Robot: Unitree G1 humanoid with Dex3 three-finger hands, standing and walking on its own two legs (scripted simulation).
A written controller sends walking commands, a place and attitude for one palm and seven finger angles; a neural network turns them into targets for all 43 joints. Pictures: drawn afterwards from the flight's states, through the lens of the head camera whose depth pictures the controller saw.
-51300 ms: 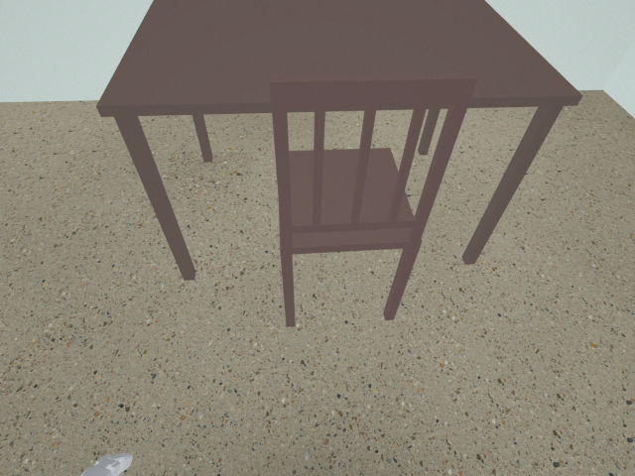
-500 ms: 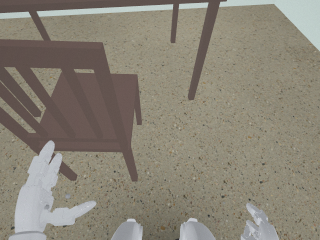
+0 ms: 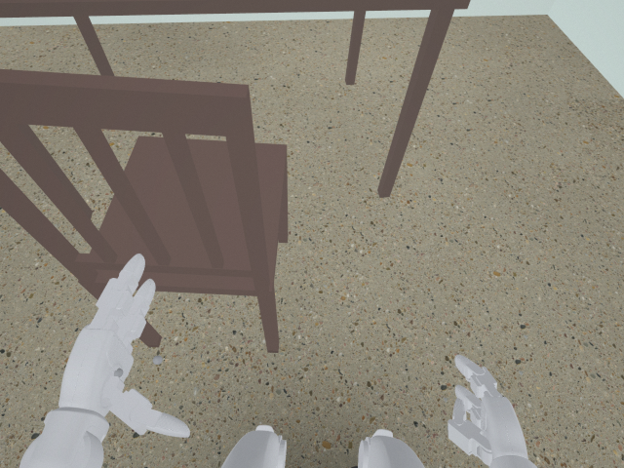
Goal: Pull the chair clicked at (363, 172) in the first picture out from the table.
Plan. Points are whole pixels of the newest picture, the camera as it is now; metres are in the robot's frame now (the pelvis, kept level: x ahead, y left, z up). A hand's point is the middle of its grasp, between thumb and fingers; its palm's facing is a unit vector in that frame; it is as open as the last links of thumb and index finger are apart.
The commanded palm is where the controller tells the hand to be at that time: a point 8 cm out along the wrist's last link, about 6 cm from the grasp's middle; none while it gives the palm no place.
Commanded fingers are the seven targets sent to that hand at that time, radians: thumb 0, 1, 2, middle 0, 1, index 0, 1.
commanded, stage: raise the hand toward the chair's back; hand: left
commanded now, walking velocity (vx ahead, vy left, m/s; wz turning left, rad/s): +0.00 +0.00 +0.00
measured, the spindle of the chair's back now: (134, 208) +0.45 +0.30 +0.00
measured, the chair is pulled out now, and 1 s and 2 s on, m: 0.30 0.30 0.30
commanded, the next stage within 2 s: aim the fingers beside a spindle in 0.62 s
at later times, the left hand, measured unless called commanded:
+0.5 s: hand (142, 336) +0.25 +0.21 +0.05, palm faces +0.06 -1.00 -0.06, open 16.9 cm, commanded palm +0.22 +0.26 +0.05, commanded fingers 0.00 -0.50 0.30 -0.06 -0.08 -0.06 -0.08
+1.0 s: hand (167, 338) +0.25 +0.19 +0.03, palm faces +0.01 -1.00 -0.05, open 16.9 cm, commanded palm +0.23 +0.25 +0.04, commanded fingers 0.00 -0.50 0.30 -0.06 -0.08 -0.06 -0.08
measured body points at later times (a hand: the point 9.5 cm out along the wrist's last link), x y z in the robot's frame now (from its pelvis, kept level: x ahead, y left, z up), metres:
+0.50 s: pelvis +0.00 +0.00 +0.01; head +0.08 +0.02 +0.45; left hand +0.24 +0.26 +0.05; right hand +0.17 -0.24 -0.07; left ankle +0.00 +0.08 -0.66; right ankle +0.03 -0.12 -0.66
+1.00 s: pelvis +0.00 -0.02 +0.00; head +0.09 -0.01 +0.44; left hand +0.25 +0.24 +0.04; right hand +0.18 -0.26 -0.08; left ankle +0.00 +0.08 -0.66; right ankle +0.03 -0.12 -0.66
